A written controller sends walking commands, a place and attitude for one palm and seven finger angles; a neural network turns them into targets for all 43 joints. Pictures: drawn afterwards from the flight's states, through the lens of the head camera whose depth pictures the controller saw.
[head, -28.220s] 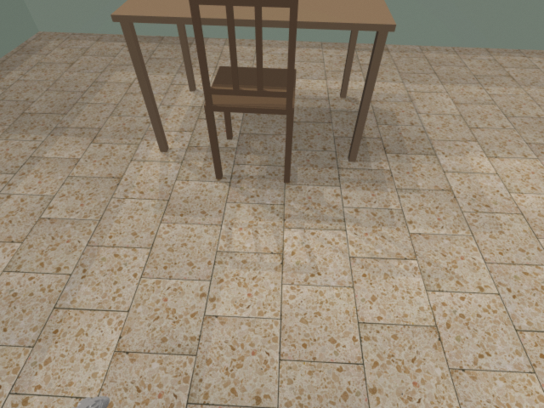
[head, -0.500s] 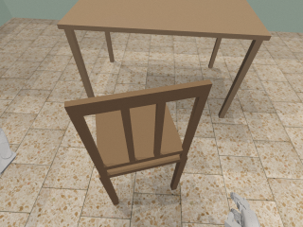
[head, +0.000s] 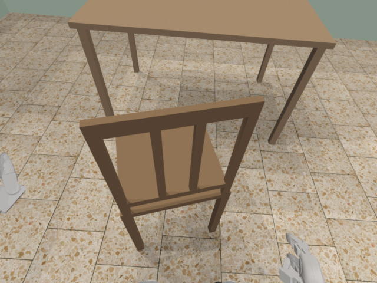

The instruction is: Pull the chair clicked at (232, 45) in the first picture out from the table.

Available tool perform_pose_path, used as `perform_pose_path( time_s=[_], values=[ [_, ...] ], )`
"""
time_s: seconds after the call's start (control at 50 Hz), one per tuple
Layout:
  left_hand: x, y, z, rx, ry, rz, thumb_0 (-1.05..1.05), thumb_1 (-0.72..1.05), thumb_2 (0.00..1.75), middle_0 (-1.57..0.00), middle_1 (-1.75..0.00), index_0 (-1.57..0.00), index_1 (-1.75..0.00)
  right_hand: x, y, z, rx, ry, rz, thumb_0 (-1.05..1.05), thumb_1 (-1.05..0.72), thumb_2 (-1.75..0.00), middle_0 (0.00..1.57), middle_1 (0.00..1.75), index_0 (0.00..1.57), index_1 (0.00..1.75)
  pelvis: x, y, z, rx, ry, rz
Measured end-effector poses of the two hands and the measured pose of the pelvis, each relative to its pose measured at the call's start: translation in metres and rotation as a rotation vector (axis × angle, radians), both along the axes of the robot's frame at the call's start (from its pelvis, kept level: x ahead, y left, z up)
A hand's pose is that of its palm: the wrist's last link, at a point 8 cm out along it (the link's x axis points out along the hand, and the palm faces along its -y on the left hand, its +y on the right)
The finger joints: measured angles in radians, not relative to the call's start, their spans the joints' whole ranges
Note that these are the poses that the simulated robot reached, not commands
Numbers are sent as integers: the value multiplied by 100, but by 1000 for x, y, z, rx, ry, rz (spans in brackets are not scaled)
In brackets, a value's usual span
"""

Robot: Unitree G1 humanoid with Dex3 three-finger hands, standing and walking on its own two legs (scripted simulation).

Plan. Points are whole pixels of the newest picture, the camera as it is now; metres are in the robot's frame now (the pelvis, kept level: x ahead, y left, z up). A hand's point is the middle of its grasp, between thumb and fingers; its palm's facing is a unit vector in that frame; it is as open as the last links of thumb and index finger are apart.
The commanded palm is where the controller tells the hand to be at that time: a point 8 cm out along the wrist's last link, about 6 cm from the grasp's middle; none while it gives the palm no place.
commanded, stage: step back with the hand held close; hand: left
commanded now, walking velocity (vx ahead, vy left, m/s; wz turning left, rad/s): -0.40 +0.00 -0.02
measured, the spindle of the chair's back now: (159, 167) +0.41 +0.11 -0.06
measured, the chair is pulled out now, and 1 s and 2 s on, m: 0.50 0.50 0.50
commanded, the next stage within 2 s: stop stepping back and stand still in 0.98 s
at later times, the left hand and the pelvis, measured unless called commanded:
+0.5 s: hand out of the picture +0.18 +0.27 +0.18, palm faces +0.46 -0.72 -0.52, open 7.4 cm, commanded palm +0.11 +0.30 +0.19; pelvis -0.02 +0.00 +0.00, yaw +1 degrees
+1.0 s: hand out of the picture +0.12 +0.25 +0.18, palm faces +0.44 -0.77 -0.46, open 7.4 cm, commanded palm +0.05 +0.30 +0.19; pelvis -0.08 -0.01 -0.01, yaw +1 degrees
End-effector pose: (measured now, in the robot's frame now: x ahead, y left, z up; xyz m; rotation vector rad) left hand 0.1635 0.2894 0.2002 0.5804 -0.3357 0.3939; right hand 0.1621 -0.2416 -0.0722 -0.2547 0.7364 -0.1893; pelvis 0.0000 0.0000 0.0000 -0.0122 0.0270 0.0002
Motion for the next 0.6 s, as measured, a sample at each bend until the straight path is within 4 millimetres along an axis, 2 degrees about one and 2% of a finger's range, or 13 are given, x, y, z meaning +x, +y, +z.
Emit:
perform_pose_path(
  time_s=[0.14,0.32,0.42,0.5,0.6],
  values=[
    [-3,16,0,55,23,28,1,89,89,-22,-30,-22,-30,-11,2,1,1,-7,-28,1,-91,-90,20,30,20,30,-1,2,-1,-3,0,9],
    [-14,-2,-3,5,-7,-26,1,89,89,-21,-30,-22,-30,-19,4,-5,7,6,4,1,-91,-90,21,30,20,30,-15,-1,-3,-6,-6,9],
    [-23,7,3,54,-2,-32,1,89,89,-22,-30,-22,-30,-28,5,2,-11,2,-18,1,-91,-90,21,30,20,30,-21,5,0,-15,-6,4],
    [-31,19,3,84,-6,9,1,89,89,-22,-30,-22,-30,-32,7,2,2,-32,-23,1,-91,-90,20,30,20,30,-23,2,-3,-14,-10,12],
    [-40,11,-6,14,-20,11,1,89,89,-21,-30,-21,-30,-37,7,-1,6,-38,15,1,-91,-90,20,30,20,30,-35,-1,-5,-19,-21,6]
  ],
)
